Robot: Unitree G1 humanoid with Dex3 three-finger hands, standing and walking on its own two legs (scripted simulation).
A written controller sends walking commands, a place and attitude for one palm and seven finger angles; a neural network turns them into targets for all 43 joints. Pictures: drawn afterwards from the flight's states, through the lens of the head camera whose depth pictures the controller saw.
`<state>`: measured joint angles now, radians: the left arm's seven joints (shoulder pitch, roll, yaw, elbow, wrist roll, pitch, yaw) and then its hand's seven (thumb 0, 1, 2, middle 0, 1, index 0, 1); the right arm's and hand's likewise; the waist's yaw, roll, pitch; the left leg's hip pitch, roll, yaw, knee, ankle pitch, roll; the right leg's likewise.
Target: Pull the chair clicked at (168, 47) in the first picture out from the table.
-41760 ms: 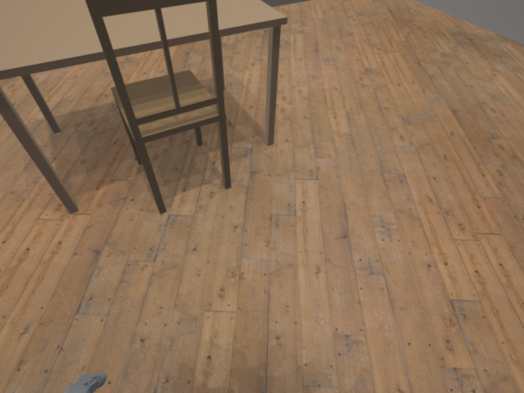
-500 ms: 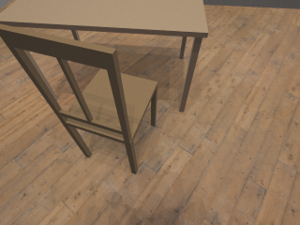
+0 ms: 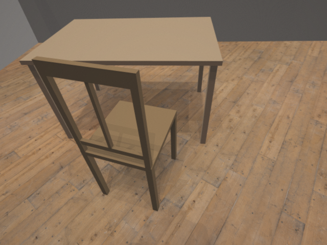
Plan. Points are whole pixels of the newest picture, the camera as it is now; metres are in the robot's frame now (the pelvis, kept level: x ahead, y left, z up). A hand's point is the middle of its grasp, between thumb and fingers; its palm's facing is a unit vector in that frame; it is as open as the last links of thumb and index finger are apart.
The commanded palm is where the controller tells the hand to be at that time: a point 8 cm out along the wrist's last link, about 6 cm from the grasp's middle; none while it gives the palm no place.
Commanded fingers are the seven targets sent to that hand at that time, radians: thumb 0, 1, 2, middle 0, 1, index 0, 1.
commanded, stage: come to a stop and stand still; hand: left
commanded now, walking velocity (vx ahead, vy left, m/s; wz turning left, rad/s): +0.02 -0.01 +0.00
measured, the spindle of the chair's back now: (101, 118) +0.57 +0.29 -0.04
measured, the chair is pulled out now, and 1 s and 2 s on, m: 0.31 0.31 0.31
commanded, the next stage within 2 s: look again from close up in 0.04 s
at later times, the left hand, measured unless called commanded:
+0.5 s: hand out of the picture +0.04 +0.15 -0.15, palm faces +0.03 -0.98 -0.20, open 7.3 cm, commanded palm none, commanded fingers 0.00 0.90 0.90 -0.20 -0.30 -0.20 -0.30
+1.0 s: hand out of the picture +0.06 +0.16 -0.16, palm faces +0.04 -0.98 -0.19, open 7.4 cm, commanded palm none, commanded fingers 0.00 0.90 0.90 -0.20 -0.30 -0.20 -0.30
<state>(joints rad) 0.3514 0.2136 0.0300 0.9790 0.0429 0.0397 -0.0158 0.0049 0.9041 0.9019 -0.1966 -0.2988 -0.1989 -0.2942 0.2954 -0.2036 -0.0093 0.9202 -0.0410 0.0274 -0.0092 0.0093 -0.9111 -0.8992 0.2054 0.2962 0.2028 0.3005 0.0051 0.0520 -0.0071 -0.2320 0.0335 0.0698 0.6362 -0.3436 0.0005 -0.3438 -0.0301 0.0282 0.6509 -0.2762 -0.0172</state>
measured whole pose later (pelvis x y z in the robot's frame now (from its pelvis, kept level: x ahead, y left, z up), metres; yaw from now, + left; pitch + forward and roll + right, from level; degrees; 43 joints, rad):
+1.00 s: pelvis +0.05 -0.02 +0.02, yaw +1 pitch -1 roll +0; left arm 0.27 0.16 0.00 1.10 0.01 -0.01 0.02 0.01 0.91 0.90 -0.20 -0.30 -0.20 -0.29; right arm 0.29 -0.16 0.01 1.11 -0.02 -0.02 -0.03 0.01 -0.91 -0.90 0.20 0.30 0.20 0.30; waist 0.00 0.01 0.03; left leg -0.11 0.04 0.00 0.43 -0.30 -0.03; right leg -0.21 0.01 0.01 0.45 -0.21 0.00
